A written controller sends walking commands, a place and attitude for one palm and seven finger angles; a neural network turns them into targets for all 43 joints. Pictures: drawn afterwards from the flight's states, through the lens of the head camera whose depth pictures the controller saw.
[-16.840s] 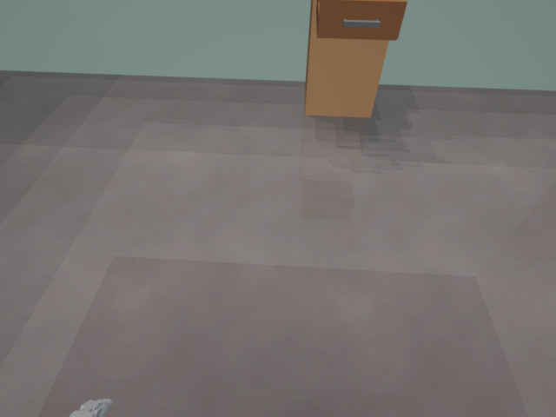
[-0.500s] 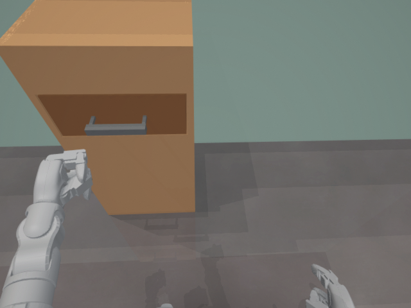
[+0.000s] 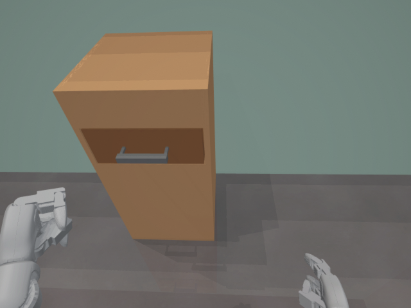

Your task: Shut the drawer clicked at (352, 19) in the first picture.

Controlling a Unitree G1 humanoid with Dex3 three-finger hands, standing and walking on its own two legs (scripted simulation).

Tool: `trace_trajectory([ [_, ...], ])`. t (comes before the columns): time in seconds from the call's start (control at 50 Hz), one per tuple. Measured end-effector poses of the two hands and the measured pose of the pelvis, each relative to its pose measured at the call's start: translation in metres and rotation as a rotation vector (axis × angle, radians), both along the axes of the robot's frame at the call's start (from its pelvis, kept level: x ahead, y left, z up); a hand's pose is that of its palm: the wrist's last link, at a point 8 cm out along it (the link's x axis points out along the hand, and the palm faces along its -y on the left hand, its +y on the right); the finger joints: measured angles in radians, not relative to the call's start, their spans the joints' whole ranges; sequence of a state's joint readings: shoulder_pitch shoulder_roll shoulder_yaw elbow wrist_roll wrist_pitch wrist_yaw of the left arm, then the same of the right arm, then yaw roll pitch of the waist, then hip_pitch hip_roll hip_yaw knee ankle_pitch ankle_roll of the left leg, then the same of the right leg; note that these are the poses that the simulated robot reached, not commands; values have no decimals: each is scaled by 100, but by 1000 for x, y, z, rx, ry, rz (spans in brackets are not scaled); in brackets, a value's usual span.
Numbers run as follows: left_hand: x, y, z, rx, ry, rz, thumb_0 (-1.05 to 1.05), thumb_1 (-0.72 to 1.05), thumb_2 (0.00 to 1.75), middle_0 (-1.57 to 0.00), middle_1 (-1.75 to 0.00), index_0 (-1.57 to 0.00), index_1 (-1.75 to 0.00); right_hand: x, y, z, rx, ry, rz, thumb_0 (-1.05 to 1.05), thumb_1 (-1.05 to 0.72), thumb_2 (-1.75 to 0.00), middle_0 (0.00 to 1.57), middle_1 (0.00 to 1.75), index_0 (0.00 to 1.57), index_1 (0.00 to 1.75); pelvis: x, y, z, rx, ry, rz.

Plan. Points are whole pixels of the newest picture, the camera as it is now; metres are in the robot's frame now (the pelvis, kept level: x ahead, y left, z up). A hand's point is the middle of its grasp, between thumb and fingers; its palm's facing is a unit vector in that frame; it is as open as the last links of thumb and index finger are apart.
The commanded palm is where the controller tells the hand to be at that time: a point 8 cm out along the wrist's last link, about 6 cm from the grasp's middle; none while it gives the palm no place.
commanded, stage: draw the hand back to the body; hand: left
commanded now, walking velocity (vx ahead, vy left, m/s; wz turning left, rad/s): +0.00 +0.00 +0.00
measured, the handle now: (143, 154) +0.58 +0.28 -0.09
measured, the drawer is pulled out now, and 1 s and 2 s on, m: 0.00 0.00 0.00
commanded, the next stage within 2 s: step back with the hand held close in 0.28 s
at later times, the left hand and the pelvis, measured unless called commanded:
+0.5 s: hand (53, 229) +0.18 +0.23 +0.17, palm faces +0.39 -0.82 -0.42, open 3.2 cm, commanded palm +0.12 +0.27 +0.18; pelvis -0.01 -0.01 +0.00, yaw +0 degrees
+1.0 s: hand (13, 266) +0.13 +0.27 +0.15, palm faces +0.31 -0.81 -0.50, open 3.2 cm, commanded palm +0.07 +0.31 +0.18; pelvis -0.07 +0.03 +0.00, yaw -1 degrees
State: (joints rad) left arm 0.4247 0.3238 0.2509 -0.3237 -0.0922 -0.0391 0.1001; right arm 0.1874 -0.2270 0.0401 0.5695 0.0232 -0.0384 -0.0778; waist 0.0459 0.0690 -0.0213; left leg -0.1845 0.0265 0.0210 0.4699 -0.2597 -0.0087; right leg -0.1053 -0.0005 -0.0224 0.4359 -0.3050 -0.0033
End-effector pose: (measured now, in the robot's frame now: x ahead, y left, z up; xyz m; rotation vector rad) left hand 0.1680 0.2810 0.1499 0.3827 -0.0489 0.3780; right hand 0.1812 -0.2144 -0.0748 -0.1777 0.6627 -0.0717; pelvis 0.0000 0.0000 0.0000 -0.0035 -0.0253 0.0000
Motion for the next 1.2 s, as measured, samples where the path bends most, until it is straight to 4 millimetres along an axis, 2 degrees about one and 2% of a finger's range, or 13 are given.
trace_trajectory([
  [0.14,-33,-11,33,94,-73,-4,1,89,89,-140,-160,-140,-160,-1,-7,-1,1,-26,3,1,-91,-90,20,30,20,30,0,-5,1,-1,-17,3],
  [0.22,-42,-11,35,105,-83,11,1,89,90,-140,-160,-140,-160,-2,-9,-1,3,-32,-2,1,-91,-90,20,30,20,30,-3,-7,1,-2,-26,5],
  [0.38,-37,-13,20,53,-56,24,1,89,90,-140,-160,-140,-160,-7,-13,0,-11,-36,-5,1,-91,-90,20,30,20,30,-6,-10,1,-2,-35,4],
  [0.44,-34,-15,24,67,-73,1,1,89,89,-140,-160,-140,-160,-9,-14,1,-15,-40,-7,1,-91,-90,20,30,20,30,-6,-10,1,-4,-33,2],
  [0.52,-28,-7,35,140,-107,-24,1,89,89,-140,-160,-140,-160,-13,-17,1,-21,-2,-23,1,-91,-90,20,30,20,30,-8,-6,2,-14,-2,-4],
  [0.64,-21,1,24,153,-25,-72,1,89,89,-140,-160,-140,-160,-29,-22,-2,-37,74,-90,1,-91,-90,20,30,20,30,-14,6,3,-8,35,-22],
  [0.76,-27,8,22,169,3,-120,1,89,89,-140,-160,-140,-160,-49,-16,-3,-61,123,-123,1,-91,-90,20,30,20,30,-26,17,3,-7,51,-27],
  [0.9,-51,21,29,198,-46,-122,1,89,89,-140,-160,-140,-160,-68,2,-1,-57,111,-110,1,-91,-90,20,30,20,30,-48,26,0,-14,51,-21],
  [1.02,-80,28,25,202,-74,-97,1,89,89,-140,-160,-140,-160,-83,14,-1,-51,68,-79,1,-91,-90,20,30,20,30,-72,31,-5,-23,45,-9],
  [1.2,-124,25,26,226,-158,-57,1,89,89,-140,-160,-140,-160,-112,16,-9,-64,29,-35,1,-91,-90,20,30,20,30,-104,25,-16,-35,24,13],
])
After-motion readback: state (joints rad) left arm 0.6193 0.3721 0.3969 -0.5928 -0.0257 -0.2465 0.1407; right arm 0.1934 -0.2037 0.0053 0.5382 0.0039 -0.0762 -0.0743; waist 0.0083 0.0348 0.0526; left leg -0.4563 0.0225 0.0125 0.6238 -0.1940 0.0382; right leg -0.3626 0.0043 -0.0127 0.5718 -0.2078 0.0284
